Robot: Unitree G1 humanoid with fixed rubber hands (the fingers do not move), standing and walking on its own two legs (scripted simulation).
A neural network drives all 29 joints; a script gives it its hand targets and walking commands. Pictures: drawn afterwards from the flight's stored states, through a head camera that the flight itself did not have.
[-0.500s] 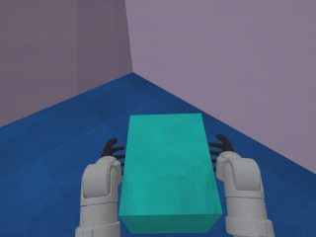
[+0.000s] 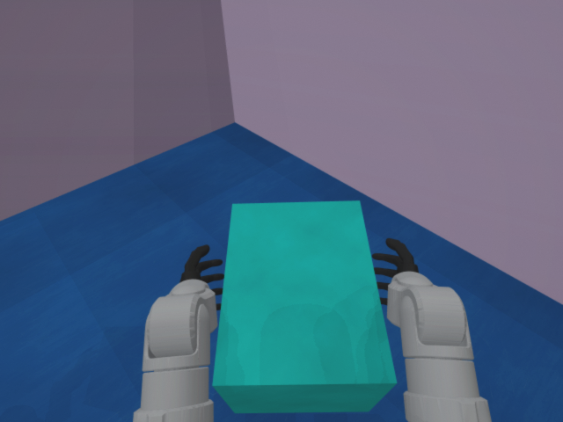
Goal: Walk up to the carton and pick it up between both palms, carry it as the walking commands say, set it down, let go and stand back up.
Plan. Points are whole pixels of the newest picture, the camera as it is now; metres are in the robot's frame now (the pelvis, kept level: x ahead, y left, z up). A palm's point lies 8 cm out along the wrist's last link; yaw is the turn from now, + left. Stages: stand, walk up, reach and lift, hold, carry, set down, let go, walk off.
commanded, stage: carry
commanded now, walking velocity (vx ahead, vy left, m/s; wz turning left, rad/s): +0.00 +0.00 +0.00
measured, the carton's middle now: (298, 304) +0.33 +0.00 +0.00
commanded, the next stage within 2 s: none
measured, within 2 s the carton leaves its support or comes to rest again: neither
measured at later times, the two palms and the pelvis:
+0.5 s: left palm (192, 298) +0.28 +0.15 +0.09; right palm (408, 292) +0.28 -0.14 +0.09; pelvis +0.00 +0.00 +0.00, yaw +0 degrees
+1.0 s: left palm (144, 300) +0.29 +0.22 +0.07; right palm (346, 292) +0.30 -0.07 +0.07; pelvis +0.00 +0.07 -0.01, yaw -1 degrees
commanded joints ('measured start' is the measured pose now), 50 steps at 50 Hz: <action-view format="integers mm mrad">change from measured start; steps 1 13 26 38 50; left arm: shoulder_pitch -529 -519 -482 -567 -604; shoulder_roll -994 -982 -984 -1024 -1050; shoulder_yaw -601 -589 -691 -625 -659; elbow -91 -79 -257 -140 -200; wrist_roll -429 -416 -473 -489 -516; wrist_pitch -37 -57 -2 67 54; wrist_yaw -361 -359 -350 -368 -363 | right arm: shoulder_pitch -522 -509 -474 -593 -601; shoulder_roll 1002 988 993 1062 1075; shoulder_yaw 600 589 704 663 660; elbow -83 -77 -241 -119 -184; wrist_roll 423 407 472 503 474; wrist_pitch -22 -41 15 88 68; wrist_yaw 394 393 386 402 394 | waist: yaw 1 1 2 5 -1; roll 9 9 2 -158 109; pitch -297 -294 -296 -214 -337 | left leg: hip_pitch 223 220 193 -24 290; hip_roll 129 131 108 34 163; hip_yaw -162 -165 -147 -93 -223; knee -37 -47 5 214 -160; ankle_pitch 150 132 141 -166 91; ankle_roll -11 -10 -16 -49 36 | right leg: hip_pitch -14 -19 -12 -26 -135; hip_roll -144 -143 -193 -389 -46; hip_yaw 140 143 179 328 -41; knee -94 -93 -74 -12 343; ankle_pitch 187 169 243 453 -211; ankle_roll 17 16 12 -97 36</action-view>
